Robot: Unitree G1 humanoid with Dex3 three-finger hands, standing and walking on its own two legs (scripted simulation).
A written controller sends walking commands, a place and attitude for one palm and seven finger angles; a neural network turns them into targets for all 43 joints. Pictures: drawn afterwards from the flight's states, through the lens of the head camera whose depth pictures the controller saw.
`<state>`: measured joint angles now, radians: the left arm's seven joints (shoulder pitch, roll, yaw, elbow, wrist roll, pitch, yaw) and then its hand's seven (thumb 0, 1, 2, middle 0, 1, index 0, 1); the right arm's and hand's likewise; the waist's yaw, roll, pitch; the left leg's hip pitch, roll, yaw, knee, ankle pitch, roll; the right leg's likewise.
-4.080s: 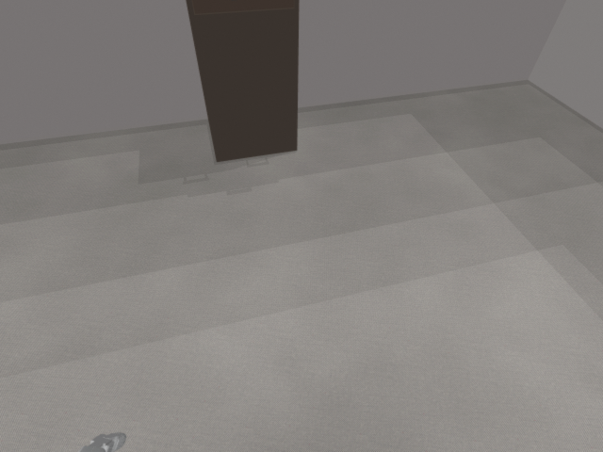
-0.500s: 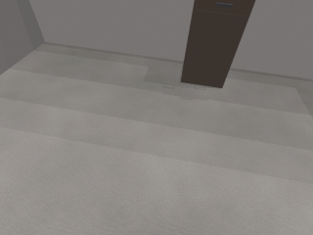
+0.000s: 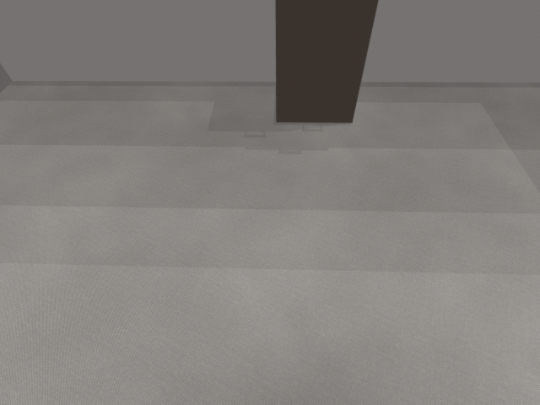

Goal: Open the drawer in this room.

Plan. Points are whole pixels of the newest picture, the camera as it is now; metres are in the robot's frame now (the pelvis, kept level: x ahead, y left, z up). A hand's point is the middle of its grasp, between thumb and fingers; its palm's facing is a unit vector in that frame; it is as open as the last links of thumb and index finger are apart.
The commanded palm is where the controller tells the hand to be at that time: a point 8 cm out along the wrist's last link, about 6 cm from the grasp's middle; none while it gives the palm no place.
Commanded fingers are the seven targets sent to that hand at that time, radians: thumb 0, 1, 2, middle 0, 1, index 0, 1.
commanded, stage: turn or walk to find it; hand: left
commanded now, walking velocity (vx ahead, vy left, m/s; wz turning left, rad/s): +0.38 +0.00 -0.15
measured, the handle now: out of the picture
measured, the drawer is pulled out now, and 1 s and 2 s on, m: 0.00 0.00 0.00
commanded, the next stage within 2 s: stand and wait in 0.14 s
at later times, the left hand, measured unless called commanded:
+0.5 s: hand (156, 390) +0.17 +0.22 -0.18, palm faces -0.01 -0.99 -0.14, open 7.3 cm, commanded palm none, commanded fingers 0.00 0.90 0.90 -0.20 -0.30 -0.20 -0.30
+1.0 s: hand (176, 328) +0.27 +0.20 -0.16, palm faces -0.04 -0.98 -0.19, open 7.3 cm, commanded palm none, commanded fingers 0.00 0.90 0.90 -0.20 -0.30 -0.20 -0.30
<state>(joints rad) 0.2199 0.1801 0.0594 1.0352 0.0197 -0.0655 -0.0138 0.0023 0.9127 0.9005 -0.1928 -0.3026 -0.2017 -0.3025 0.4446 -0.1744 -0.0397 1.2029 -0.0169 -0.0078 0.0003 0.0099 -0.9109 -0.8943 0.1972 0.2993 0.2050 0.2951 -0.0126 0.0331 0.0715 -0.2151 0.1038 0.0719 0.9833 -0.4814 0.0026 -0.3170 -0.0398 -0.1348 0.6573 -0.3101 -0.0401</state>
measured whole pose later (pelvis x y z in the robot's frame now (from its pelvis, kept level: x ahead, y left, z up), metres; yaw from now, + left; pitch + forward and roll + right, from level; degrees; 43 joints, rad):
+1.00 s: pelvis +0.26 +0.03 +0.02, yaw -4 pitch -1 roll +0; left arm 0.30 0.15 0.01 1.12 0.02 -0.01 0.02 0.00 0.93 0.90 -0.19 -0.30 -0.20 -0.30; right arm 0.34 -0.12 -0.01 1.16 -0.02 0.00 0.00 0.00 -0.91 -0.89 0.20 0.30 0.20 0.30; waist -0.02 0.01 -0.01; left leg -0.19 0.02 0.16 0.46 -0.26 0.03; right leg -0.16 -0.04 -0.08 0.48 -0.31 0.00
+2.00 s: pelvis +0.61 +0.03 +0.01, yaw -6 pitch -2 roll -2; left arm 0.21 0.16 0.02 1.09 0.01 -0.01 0.02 0.00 0.93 0.90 -0.20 -0.30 -0.21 -0.30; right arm 0.20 -0.18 -0.03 1.06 -0.01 -0.02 -0.02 0.01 -0.94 -0.89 0.19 0.30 0.20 0.29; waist 0.01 0.03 0.03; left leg -0.29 0.11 0.04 0.58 -0.24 -0.04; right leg -0.21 0.00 -0.18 0.52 -0.29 -0.04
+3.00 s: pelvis +0.65 +0.05 +0.02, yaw -8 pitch -2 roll +0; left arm 0.31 0.12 0.00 1.16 0.01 -0.01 0.04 0.00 0.91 0.90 -0.20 -0.30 -0.20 -0.30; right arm 0.30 -0.12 0.00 1.17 -0.01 -0.02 -0.03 0.00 -0.91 -0.89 0.20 0.30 0.20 0.29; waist 0.00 0.00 0.04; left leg -0.11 0.03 0.12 0.39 -0.24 0.01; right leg -0.08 -0.07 -0.11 0.40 -0.28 0.02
